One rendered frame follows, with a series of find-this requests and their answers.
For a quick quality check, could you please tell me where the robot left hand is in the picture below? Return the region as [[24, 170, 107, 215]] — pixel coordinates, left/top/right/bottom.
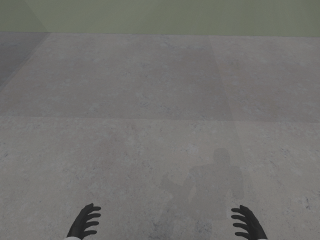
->
[[66, 203, 101, 240]]

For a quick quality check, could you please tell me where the robot right hand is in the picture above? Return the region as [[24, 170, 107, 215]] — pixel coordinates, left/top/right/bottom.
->
[[231, 205, 268, 240]]

